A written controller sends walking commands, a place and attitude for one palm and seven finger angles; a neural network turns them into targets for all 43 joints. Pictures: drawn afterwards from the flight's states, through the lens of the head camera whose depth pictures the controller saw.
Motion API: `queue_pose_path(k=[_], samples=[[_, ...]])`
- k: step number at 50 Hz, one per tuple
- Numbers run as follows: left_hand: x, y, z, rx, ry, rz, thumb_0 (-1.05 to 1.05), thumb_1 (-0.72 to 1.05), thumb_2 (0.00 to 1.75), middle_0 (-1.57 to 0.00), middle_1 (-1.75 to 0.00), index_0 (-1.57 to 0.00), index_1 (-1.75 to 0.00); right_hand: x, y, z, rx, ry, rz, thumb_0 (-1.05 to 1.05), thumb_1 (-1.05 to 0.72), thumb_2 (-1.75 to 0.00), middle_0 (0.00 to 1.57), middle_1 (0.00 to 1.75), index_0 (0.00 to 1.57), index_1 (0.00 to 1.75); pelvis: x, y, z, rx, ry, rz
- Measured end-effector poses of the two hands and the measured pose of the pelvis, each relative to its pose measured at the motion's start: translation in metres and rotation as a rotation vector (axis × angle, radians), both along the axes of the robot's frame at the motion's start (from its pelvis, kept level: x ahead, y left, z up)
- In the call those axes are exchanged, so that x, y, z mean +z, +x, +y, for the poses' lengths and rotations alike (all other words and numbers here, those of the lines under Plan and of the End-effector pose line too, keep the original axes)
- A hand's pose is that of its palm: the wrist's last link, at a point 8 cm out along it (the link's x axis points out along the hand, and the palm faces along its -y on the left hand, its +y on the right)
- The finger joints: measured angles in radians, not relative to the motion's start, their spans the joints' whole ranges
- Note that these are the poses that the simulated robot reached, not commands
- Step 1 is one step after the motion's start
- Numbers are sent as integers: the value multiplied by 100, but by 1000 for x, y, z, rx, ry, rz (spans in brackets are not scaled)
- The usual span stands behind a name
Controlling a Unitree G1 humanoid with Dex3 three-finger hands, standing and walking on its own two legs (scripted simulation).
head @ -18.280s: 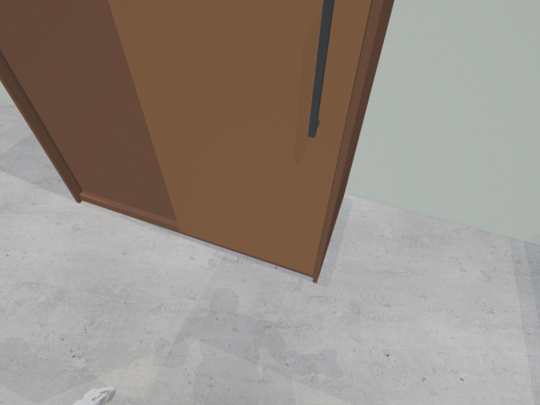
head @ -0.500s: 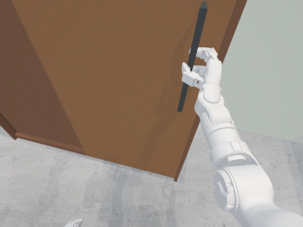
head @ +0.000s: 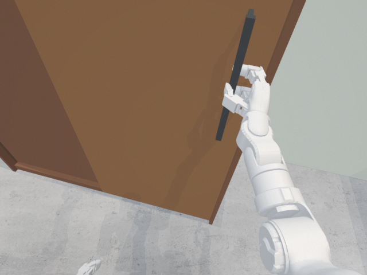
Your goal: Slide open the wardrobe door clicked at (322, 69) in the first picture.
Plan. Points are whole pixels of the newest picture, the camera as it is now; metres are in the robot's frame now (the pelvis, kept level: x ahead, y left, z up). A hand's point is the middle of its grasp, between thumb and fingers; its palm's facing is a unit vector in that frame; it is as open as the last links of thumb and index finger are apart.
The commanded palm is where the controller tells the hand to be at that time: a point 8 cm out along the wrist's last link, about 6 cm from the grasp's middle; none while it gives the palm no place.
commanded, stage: grip the handle and tug to test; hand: right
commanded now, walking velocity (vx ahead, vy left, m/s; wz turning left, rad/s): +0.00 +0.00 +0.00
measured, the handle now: (231, 87) +0.51 -0.05 +0.16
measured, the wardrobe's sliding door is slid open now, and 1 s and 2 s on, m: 0.00 0.00 0.03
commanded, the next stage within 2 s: tug the door sideways, standing still in 0.04 s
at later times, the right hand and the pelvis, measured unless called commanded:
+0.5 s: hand (228, 96) +0.45 -0.04 +0.18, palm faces +0.14 +0.99 -0.02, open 6.7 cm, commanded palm +0.42 -0.05 +0.18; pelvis +0.01 +0.00 +0.00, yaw -4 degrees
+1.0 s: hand (225, 97) +0.44 -0.03 +0.18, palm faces +0.16 +0.99 -0.06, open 6.7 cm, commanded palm +0.42 -0.03 +0.18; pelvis -0.02 +0.00 -0.01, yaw -4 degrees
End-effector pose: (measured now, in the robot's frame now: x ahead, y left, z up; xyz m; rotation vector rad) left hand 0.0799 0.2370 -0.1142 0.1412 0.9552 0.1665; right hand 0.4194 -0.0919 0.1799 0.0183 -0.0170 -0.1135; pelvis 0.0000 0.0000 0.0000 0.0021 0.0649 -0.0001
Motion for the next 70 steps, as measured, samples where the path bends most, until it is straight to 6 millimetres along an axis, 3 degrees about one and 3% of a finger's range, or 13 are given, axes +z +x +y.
queue_pose_path(k=[13,19,25,39,46,57,65,70], samples=[[9,61,-2,-55,0,-62,1,90,90,-20,-30,-20,-30,1,-2,0,13,-1,15,1,-69,-84,23,124,23,124,1,18,4,-26,5,-11],[9,73,-7,-103,12,-59,1,91,90,-20,-30,-20,-30,4,-2,1,-14,-13,39,2,-65,-90,25,123,24,127,-1,14,5,-54,5,-8],[5,61,-15,-115,-4,-46,1,91,90,-20,-30,-20,-30,5,-3,3,-27,-37,43,1,-65,-92,25,122,22,130,-2,6,2,-66,4,-6],[-17,-19,-22,-90,-39,91,1,91,90,-20,-30,-20,-30,6,-5,7,-40,-80,40,0,-70,-90,20,123,15,131,-7,-15,-4,-71,2,2],[-18,-41,-14,-88,-19,105,1,91,90,-20,-30,-20,-30,5,-5,8,-45,-76,34,0,-71,-90,19,124,14,131,-8,-22,-5,-68,0,8],[-17,-37,-10,-109,-11,70,1,91,90,-20,-30,-20,-30,3,-5,10,-51,-68,14,0,-71,-91,18,126,15,129,-9,-25,-1,-68,-2,17],[-14,-16,-2,-38,17,14,1,90,90,-20,-30,-20,-30,-1,3,-4,115,-125,-77,-1,-67,-90,27,129,16,128,-10,-25,2,-47,-6,-15],[-21,3,3,-55,24,25,1,90,90,-20,-30,-20,-30,-4,7,-8,164,-155,-139,-3,-66,-89,31,131,15,127,-14,-14,14,-60,-6,-37]])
